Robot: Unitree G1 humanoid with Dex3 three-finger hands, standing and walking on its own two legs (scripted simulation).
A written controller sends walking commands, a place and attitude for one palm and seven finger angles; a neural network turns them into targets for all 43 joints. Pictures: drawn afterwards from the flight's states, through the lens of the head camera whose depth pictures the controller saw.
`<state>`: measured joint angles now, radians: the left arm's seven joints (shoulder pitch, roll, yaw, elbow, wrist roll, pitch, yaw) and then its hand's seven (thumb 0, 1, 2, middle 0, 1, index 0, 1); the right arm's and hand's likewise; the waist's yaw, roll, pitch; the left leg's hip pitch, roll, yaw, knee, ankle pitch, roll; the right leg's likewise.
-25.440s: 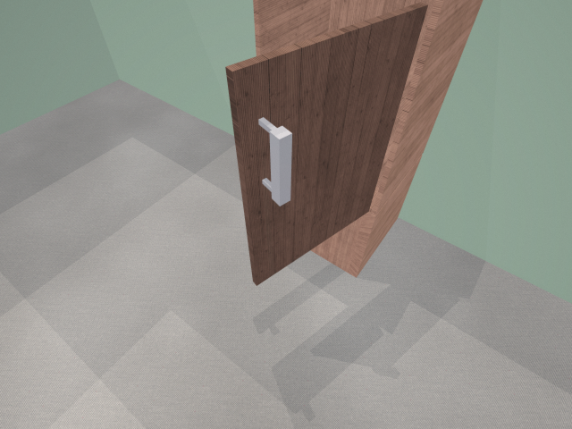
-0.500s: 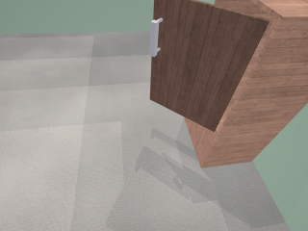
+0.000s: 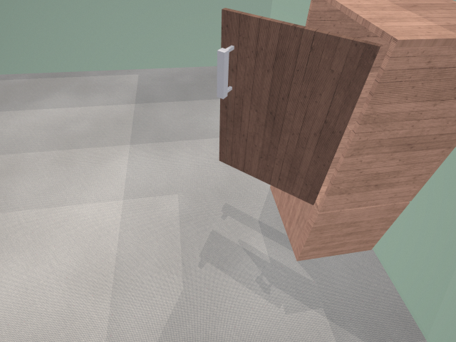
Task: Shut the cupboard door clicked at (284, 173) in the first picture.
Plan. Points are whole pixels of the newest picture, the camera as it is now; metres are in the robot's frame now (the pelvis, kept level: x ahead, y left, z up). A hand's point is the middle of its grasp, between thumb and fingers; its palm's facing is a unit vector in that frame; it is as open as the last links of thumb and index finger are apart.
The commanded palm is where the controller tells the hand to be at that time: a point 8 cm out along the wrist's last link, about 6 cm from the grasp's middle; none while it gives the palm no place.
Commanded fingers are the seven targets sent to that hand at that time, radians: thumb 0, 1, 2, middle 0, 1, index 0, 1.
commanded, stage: let the arm hang, fingers relaxed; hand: left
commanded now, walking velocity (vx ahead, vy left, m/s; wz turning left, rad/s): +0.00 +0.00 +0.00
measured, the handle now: (226, 72) +0.86 +0.05 +0.08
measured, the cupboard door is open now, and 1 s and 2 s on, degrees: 48 48 48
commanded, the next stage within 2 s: look to check the result in 0.04 s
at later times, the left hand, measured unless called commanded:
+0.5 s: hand out of the picture -0.05 +0.15 -0.18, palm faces +0.04 -0.98 -0.18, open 7.4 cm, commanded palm none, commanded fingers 0.00 0.90 0.90 -0.20 -0.30 -0.20 -0.30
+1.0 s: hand out of the picture +0.00 +0.17 -0.20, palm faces +0.16 -0.97 -0.20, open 7.4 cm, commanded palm none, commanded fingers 0.00 0.90 0.90 -0.20 -0.30 -0.20 -0.30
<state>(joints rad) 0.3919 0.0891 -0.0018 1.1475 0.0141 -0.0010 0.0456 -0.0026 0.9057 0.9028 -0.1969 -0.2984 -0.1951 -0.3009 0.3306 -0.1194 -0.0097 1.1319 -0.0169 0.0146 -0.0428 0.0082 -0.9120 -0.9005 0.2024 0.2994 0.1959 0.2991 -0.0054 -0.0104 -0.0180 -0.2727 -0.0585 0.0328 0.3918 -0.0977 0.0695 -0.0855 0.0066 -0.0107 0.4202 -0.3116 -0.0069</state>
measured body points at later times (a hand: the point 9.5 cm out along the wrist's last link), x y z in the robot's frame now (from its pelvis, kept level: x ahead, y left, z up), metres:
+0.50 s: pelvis +0.01 -0.01 +0.00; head +0.01 -0.01 +0.45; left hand -0.05 +0.20 -0.16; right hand -0.01 -0.23 -0.16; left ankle +0.07 +0.07 -0.74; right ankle -0.05 -0.12 -0.74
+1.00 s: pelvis +0.02 +0.00 -0.02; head +0.05 +0.01 +0.43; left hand +0.00 +0.22 -0.18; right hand +0.04 -0.24 -0.17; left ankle +0.06 +0.07 -0.73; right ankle -0.05 -0.12 -0.74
